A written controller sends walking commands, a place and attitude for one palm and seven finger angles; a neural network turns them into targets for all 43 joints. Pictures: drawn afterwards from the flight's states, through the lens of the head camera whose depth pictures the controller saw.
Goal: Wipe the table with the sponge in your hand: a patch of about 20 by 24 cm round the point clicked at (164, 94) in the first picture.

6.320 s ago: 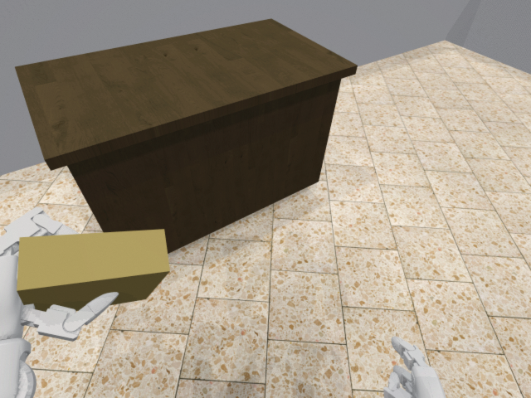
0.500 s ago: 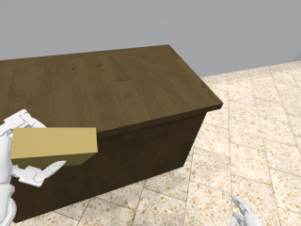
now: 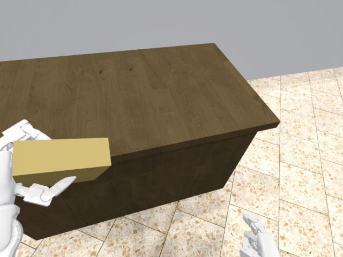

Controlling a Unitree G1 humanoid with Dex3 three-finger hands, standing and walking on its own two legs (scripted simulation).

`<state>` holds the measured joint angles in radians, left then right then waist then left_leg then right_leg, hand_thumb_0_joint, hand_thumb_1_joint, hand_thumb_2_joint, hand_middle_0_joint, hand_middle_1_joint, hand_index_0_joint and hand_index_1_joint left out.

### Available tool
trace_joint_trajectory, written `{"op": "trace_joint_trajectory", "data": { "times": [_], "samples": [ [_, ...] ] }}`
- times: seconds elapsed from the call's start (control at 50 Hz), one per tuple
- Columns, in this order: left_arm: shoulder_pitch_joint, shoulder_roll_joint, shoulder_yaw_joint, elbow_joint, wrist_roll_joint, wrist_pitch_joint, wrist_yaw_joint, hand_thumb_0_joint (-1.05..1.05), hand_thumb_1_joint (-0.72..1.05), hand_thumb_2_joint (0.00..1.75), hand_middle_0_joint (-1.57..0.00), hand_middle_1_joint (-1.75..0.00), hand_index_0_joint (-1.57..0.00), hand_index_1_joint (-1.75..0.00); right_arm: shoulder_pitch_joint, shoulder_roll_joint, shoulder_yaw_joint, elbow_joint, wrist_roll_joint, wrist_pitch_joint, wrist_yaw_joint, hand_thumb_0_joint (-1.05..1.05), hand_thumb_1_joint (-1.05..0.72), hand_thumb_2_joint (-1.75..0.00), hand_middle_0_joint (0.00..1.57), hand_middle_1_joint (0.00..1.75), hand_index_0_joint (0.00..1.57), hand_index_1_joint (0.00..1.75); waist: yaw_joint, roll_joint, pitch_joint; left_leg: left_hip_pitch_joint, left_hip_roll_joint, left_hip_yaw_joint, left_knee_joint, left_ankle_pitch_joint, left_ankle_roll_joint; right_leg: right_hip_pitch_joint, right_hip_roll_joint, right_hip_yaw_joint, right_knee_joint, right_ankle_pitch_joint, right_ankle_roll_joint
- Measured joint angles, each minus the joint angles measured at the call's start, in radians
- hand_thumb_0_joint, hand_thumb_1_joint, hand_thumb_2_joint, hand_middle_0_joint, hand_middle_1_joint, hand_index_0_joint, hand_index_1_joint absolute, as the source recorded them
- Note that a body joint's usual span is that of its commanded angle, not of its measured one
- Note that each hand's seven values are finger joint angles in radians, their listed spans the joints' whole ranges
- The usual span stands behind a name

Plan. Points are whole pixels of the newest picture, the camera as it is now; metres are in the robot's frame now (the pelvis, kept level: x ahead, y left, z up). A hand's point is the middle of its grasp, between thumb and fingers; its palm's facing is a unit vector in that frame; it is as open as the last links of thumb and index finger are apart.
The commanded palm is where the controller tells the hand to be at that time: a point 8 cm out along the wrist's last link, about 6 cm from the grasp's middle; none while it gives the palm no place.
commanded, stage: come to a stop and stand still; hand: left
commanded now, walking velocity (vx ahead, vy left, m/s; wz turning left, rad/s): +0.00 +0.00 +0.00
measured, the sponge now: (76, 163) +0.23 +0.22 +0.13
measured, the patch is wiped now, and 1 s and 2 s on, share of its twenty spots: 0.00 0.00 0.00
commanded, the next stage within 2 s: look again from close up in 0.46 s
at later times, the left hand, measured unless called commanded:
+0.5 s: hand (57, 153) +0.24 +0.24 +0.16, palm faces +0.39 -0.85 -0.36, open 9.1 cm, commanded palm +0.19 +0.28 +0.17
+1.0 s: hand (49, 163) +0.22 +0.25 +0.15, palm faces +0.38 -0.85 -0.36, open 9.1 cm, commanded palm +0.17 +0.28 +0.17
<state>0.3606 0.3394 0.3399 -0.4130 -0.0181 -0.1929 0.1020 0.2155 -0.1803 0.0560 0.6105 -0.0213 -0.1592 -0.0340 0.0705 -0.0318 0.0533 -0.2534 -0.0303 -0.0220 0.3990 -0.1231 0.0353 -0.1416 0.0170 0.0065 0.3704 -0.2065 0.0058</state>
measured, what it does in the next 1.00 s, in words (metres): stands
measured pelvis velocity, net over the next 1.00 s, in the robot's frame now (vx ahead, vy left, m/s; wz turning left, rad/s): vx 0.01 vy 0.00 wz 0.01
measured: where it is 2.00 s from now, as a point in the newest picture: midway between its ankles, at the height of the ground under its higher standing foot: outside the picture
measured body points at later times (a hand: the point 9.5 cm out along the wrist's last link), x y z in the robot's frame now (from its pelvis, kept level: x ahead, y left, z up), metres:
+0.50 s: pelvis +0.03 +0.00 +0.00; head +0.04 +0.00 +0.45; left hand +0.21 +0.29 +0.18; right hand +0.21 -0.23 -0.07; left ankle +0.06 +0.09 -0.74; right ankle +0.00 -0.13 -0.74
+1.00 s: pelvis +0.01 +0.00 +0.00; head +0.02 +0.01 +0.45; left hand +0.19 +0.30 +0.17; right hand +0.18 -0.22 -0.07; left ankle +0.06 +0.09 -0.74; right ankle +0.00 -0.13 -0.74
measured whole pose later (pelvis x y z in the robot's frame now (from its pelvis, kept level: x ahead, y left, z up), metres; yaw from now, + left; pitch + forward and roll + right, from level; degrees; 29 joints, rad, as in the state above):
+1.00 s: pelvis +0.01 +0.00 +0.00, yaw +0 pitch -1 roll -1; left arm 0.44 0.36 0.33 -0.41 -0.05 -0.19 0.10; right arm 0.22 -0.20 0.02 0.58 0.00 -0.08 -0.06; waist 0.03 0.00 0.03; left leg -0.23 -0.03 -0.03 0.36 -0.11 0.04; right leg -0.11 0.02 0.00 0.31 -0.18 0.01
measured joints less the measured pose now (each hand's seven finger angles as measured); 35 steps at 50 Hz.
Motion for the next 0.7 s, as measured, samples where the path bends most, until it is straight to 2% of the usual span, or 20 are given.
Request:
{"op": "trace_joint_trajectory", "data": {
  "times": [0.08, 0.16, 0.24, 0.34, 0.48, 0.7],
  "samples": [
    [-0.01, -0.002, -0.011, -0.018, -0.001, -0.004, 0.005, -0.01, -0.42, 1.03, -0.84, -1.39, -0.85, -1.39, -0.026, -0.006, -0.006, -0.016, 0.001, 0.003, 0.001, 0.02, -0.9, -0.9, 0.21, 0.3, 0.2, 0.3, -0.015, -0.004, -0.01, 0.008, -0.005, 0.004, -0.009, -0.008, 0.002, 0.007, -0.006, 0.004, -0.007, -0.01, 0.002],
    [0.023, 0.014, -0.012, -0.03, -0.009, -0.007, -0.002, -0.01, -0.42, 1.03, -0.84, -1.39, -0.85, -1.39, -0.046, -0.008, -0.014, -0.037, 0.005, 0.019, 0.002, 0.02, -0.9, -0.9, 0.21, 0.3, 0.2, 0.3, -0.036, 0.001, -0.025, 0.007, -0.002, 0.008, -0.003, -0.024, 0.001, 0.012, -0.003, 0.008, -0.019, -0.013, 0.001],
    [0.057, 0.032, -0.002, -0.027, -0.021, -0.002, -0.009, -0.01, -0.42, 1.03, -0.84, -1.39, -0.85, -1.39, -0.05, -0.013, -0.021, -0.05, 0.011, 0.04, -0.002, 0.01, -0.9, -0.9, 0.21, 0.3, 0.2, 0.3, -0.046, 0.006, -0.031, 0.006, -0.001, 0.009, 0.0, -0.034, -0.001, 0.013, -0.003, 0.01, -0.021, -0.021, 0.001],
    [0.083, 0.039, 0.009, -0.032, -0.032, 0.009, -0.008, -0.01, -0.42, 1.04, -0.84, -1.39, -0.85, -1.39, -0.037, -0.022, -0.026, -0.051, 0.016, 0.062, -0.008, 0.01, -0.9, -0.9, 0.21, 0.3, 0.2, 0.3, -0.043, 0.012, -0.028, 0.009, -0.002, 0.005, 0.003, -0.041, -0.002, 0.018, -0.002, 0.006, -0.019, -0.028, -0.001],
    [0.075, 0.015, -0.005, -0.027, -0.036, 0.01, 0.0, -0.01, -0.42, 1.04, -0.83, -1.39, -0.84, -1.39, -0.017, -0.027, -0.028, -0.034, 0.02, 0.078, -0.013, 0.01, -0.9, -0.9, 0.21, 0.3, 0.2, 0.3, -0.033, 0.027, -0.032, 0.015, 0.001, -0.004, 0.004, -0.039, -0.006, 0.031, 0.002, -0.003, -0.027, -0.024, -0.004],
    [0.071, 0.003, -0.017, 0.016, -0.039, 0.017, 0.0, -0.01, -0.42, 1.04, -0.83, -1.39, -0.84, -1.39, -0.005, -0.024, -0.028, -0.027, 0.022, 0.088, -0.019, 0.02, -0.9, -0.9, 0.21, 0.3, 0.2, 0.3, -0.043, 0.041, -0.038, 0.014, 0.009, -0.012, -0.007, -0.018, -0.008, 0.04, 0.01, -0.01, -0.059, 0.006, -0.007]
  ]
}}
